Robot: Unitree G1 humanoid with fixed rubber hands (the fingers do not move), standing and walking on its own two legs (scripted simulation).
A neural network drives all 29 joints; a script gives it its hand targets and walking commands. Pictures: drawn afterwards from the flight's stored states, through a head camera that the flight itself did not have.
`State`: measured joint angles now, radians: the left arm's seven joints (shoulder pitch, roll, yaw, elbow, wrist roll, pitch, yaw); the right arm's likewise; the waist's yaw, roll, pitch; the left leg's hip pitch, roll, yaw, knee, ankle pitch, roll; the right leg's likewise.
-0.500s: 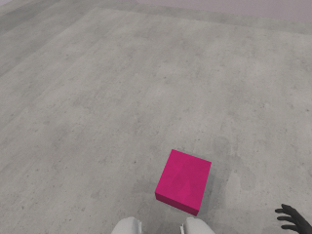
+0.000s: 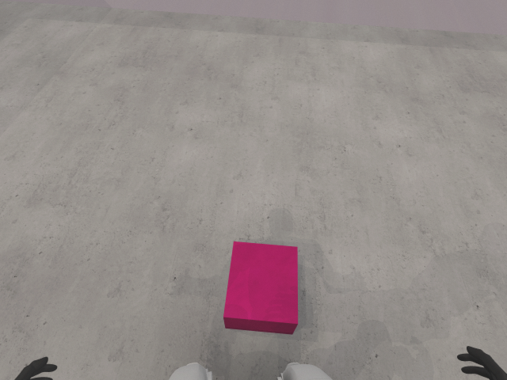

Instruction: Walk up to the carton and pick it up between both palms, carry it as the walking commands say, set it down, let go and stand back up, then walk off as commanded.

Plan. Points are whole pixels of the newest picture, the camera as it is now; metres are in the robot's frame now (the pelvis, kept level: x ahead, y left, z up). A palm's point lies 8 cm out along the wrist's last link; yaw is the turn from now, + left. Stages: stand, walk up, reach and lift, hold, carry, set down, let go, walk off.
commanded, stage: walk up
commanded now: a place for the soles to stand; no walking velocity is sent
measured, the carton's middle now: (262, 286) +0.50 -0.06 -0.66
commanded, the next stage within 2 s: reach and lift in 1.30 s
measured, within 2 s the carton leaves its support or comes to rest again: neither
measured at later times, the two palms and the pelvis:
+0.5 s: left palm (62, 360) +0.18 +0.29 -0.07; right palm out of the picture +0.07 -0.35 -0.07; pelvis +0.02 -0.01 +0.01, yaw -8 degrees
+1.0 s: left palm (65, 339) +0.20 +0.29 -0.05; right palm out of the picture +0.06 -0.34 -0.07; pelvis +0.02 +0.00 +0.03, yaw -10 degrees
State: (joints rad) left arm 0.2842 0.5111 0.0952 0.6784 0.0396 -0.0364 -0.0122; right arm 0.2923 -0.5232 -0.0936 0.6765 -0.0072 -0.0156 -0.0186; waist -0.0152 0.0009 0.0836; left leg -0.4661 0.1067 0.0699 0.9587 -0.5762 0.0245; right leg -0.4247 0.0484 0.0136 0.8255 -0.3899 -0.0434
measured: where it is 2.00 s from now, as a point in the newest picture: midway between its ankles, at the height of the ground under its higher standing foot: outside the picture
